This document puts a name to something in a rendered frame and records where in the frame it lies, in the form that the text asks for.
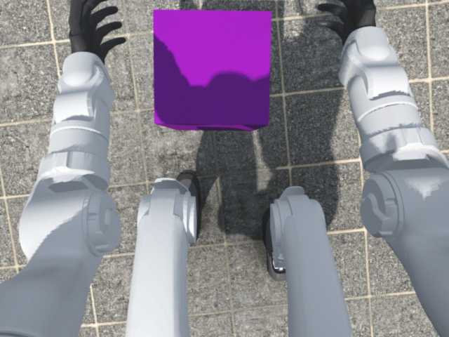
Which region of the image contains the left robot hand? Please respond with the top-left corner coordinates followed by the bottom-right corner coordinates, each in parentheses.
top-left (69, 0), bottom-right (126, 64)

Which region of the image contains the robot left shin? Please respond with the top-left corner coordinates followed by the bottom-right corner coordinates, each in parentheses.
top-left (137, 178), bottom-right (189, 228)

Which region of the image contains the robot right forearm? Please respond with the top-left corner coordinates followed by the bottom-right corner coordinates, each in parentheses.
top-left (338, 26), bottom-right (449, 173)

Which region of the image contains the robot shin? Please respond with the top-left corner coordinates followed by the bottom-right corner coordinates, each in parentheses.
top-left (272, 186), bottom-right (326, 269)
top-left (137, 178), bottom-right (189, 228)

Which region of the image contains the right robot hand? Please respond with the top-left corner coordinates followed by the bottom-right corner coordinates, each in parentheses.
top-left (316, 0), bottom-right (376, 47)

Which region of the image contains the robot right upper arm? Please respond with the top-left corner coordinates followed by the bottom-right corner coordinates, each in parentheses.
top-left (360, 167), bottom-right (449, 337)

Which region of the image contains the robot left upper arm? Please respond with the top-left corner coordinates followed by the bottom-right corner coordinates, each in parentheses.
top-left (0, 188), bottom-right (122, 337)

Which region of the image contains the robot left forearm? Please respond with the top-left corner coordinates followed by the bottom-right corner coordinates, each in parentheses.
top-left (19, 52), bottom-right (115, 253)

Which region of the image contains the carton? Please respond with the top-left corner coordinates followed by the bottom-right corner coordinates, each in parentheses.
top-left (153, 10), bottom-right (272, 131)

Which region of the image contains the robot right shin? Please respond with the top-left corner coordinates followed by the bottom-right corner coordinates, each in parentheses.
top-left (272, 186), bottom-right (326, 269)

